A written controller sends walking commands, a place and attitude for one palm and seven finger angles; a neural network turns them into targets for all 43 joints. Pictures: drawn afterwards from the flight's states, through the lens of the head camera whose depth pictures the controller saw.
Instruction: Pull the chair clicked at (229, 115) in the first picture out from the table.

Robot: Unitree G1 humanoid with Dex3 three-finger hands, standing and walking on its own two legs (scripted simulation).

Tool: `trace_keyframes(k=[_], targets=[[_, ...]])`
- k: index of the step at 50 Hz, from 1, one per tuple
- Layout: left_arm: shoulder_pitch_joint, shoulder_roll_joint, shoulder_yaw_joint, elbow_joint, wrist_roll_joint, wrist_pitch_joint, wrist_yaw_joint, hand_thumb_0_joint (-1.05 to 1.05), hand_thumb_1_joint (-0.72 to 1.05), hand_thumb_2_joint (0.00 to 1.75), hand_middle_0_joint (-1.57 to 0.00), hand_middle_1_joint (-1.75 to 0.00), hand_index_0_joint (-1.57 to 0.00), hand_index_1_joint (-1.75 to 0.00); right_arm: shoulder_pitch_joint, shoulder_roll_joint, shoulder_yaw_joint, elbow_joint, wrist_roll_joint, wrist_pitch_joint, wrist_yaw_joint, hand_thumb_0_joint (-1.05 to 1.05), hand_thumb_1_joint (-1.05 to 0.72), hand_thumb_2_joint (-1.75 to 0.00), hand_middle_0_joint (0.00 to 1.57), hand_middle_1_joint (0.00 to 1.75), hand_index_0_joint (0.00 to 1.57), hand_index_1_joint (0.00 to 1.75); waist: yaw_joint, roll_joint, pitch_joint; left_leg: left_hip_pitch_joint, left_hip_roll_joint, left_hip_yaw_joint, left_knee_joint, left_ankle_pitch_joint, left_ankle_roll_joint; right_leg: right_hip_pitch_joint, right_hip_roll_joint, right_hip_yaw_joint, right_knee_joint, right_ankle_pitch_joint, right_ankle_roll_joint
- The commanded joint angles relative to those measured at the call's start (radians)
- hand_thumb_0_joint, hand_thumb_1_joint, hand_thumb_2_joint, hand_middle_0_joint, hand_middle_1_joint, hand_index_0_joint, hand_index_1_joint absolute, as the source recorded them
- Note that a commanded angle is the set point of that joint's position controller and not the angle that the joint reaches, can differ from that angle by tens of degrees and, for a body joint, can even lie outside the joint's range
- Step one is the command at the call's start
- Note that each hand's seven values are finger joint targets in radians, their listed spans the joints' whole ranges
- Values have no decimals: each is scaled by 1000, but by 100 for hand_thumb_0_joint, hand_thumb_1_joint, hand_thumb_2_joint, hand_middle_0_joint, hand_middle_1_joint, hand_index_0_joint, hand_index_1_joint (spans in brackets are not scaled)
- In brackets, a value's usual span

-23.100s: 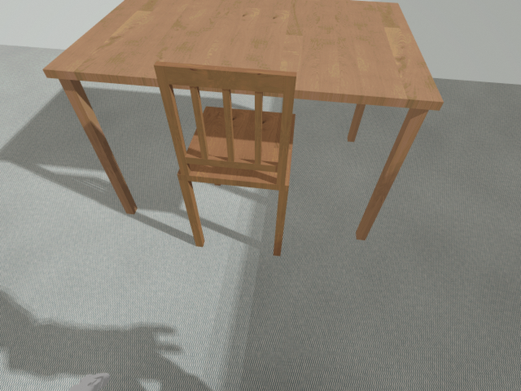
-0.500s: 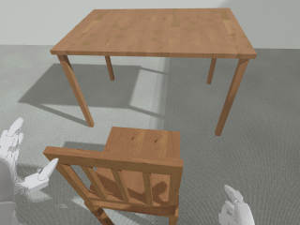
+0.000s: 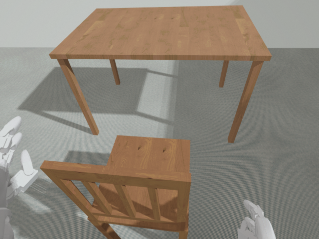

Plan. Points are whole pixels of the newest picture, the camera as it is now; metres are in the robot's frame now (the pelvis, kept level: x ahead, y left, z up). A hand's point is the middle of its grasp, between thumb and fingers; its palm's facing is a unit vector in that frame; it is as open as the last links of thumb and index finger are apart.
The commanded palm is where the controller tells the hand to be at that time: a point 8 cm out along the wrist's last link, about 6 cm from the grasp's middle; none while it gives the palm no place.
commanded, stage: step back with the hand held close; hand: left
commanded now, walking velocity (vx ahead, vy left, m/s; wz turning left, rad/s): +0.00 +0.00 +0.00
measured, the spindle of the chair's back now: (126, 200) +0.24 +0.15 -0.10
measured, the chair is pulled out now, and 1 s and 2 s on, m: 0.63 0.63 0.63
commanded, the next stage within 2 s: stop stepping back and stand still in 1.88 s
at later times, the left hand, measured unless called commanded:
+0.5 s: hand (24, 187) +0.16 +0.27 +0.15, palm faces +0.35 -0.75 -0.56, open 7.4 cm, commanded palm +0.10 +0.31 +0.17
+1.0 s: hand out of the picture +0.09 +0.29 +0.16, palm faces +0.47 -0.73 -0.50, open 7.4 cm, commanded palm +0.03 +0.32 +0.17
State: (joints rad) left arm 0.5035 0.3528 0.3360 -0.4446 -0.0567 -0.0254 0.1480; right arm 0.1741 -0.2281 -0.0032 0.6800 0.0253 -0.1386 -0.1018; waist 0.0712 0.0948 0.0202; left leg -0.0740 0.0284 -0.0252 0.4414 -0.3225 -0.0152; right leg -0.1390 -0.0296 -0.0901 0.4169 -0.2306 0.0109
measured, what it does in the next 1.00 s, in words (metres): shifts its weight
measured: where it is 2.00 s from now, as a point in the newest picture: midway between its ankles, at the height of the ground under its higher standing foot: outside the picture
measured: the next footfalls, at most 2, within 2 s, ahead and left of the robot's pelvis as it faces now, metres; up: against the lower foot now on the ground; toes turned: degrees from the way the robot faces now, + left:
right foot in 1.54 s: -0.16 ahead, -0.14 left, +0.00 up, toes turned -1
left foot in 1.78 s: -0.11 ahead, +0.12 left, +0.00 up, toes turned +0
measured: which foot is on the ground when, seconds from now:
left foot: down 0.00-1.00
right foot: down 0.00-1.00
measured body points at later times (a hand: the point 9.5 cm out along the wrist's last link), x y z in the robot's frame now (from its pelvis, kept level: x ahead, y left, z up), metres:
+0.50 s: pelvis -0.05 +0.01 +0.00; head -0.01 -0.01 +0.45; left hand +0.13 +0.31 +0.18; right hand +0.12 -0.23 -0.10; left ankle -0.05 +0.13 -0.74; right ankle +0.00 -0.13 -0.74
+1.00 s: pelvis -0.11 +0.01 -0.01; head -0.09 +0.03 +0.44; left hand +0.06 +0.32 +0.19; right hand +0.06 -0.22 -0.09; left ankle -0.05 +0.13 -0.74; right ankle +0.00 -0.12 -0.74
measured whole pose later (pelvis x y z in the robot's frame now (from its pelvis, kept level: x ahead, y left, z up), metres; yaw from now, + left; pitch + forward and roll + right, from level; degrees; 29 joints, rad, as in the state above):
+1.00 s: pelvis -0.11 +0.01 -0.01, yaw +1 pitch -1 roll -1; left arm 0.55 0.44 0.46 -0.55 -0.03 -0.15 0.19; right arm 0.23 -0.20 0.00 0.57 0.02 -0.08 -0.11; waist 0.00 0.00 0.05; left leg -0.37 0.00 -0.03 0.61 -0.23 0.01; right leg -0.39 -0.04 -0.07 0.51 -0.16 0.02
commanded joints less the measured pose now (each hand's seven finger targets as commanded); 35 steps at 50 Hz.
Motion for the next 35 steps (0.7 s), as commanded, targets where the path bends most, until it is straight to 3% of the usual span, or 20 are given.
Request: trace_keyframes(k=[1,5,6,7,8,9,13,15,18,20,21,26,30,34,35], targets=[[-93,178,137,-172,5,-60,22,0,90,90,-20,-30,-20,-30,-128,-87,-25,-151,3,-53,-8,0,-90,-90,20,30,20,30,-11,-11,-74,-54,36,8,-49,366,23,74,-49,33,-39,284,-40],[-101,180,139,-127,3,-55,18,0,90,90,-20,-30,-20,-30,-133,-98,-30,-152,4,-40,-6,0,-90,-90,20,30,20,30,-13,-63,-79,-62,38,5,-59,332,27,78,-49,25,-40,248,-35],[-120,128,75,-124,6,-55,10,0,90,90,-20,-30,-20,-30,-132,-98,-22,-156,2,-39,-4,0,-90,-90,20,30,20,30,-19,-57,-46,-71,37,3,-63,329,29,58,-47,26,-43,238,-36],[-249,265,213,-198,-10,-103,11,0,90,90,-20,-30,-20,-30,-104,-121,-33,-190,11,-9,-6,0,-90,-90,20,30,20,30,-58,-59,45,-116,53,-14,-41,267,40,-42,-87,148,-89,303,-47],[-151,194,170,-103,-2,-107,2,0,90,90,-20,-30,-20,-30,-101,-106,-37,-169,4,9,-6,0,-90,-90,20,30,20,30,-65,-81,8,-100,52,-22,-35,253,39,-23,-107,134,-81,315,-51],[-109,175,143,-105,3,-104,-1,0,90,90,-20,-30,-20,-30,-109,-107,-36,-183,0,23,-4,0,-90,-90,20,30,20,30,-63,-79,-4,-90,51,-20,-39,283,38,-17,-110,130,-69,344,-49],[-32,186,157,-184,10,-118,5,0,90,90,-20,-30,-20,-30,-117,-104,-40,-221,-4,54,-5,0,-90,-90,20,30,20,30,-52,-30,-120,-80,69,-28,-56,388,38,50,-110,109,-13,369,-41],[11,225,199,-216,10,-123,16,0,90,90,-20,-30,-20,-30,-125,-99,-45,-228,-1,63,-6,0,-90,-90,20,30,20,30,-50,-9,-173,-90,74,-36,-56,402,40,75,-115,107,4,365,-38],[73,233,223,-255,8,-133,27,0,90,90,-20,-30,-20,-30,-118,-87,-48,-248,2,74,-9,0,-90,-90,20,30,20,30,-48,-48,-202,-125,84,-46,-43,429,37,87,-115,95,34,385,-35],[93,260,252,-262,6,-134,34,0,90,90,-20,-30,-20,-30,-120,-88,-58,-246,7,77,-13,0,-90,-90,20,30,20,30,-52,-36,-213,-145,88,-57,-43,422,36,88,-117,96,49,384,-37],[114,238,240,-257,3,-136,34,0,90,90,-20,-30,-20,-30,-110,-83,-55,-250,8,78,-13,0,-90,-90,20,30,20,30,-52,-42,-214,-154,90,-56,-37,421,35,86,-116,90,55,379,-36],[104,209,217,-217,4,-137,39,0,90,90,-20,-30,-20,-30,-98,-85,-57,-237,8,69,-22,0,-90,-90,20,30,20,30,-57,-32,-153,-230,107,-73,-66,292,44,30,-100,81,67,254,-22],[48,210,197,-208,13,-132,44,0,90,90,-20,-30,-20,-30,-85,-99,-61,-225,6,58,-26,0,-90,-90,20,30,20,30,-62,-51,-107,-304,95,-73,-58,92,53,-1,-105,121,31,156,-25],[-10,212,176,-234,22,-137,50,0,90,90,-20,-30,-20,-30,-60,-97,-50,-232,-2,47,-20,0,-90,-90,20,30,20,30,-62,-131,-68,-320,47,-53,12,-97,49,-111,-139,183,-74,-88,-37],[-35,247,195,-264,24,-141,55,0,90,90,-20,-30,-20,-30,-58,-105,-53,-225,0,43,-23,0,-90,-90,20,30,20,30,-65,-111,-63,-311,42,-55,22,-128,51,-133,-148,201,-98,-137,-51]])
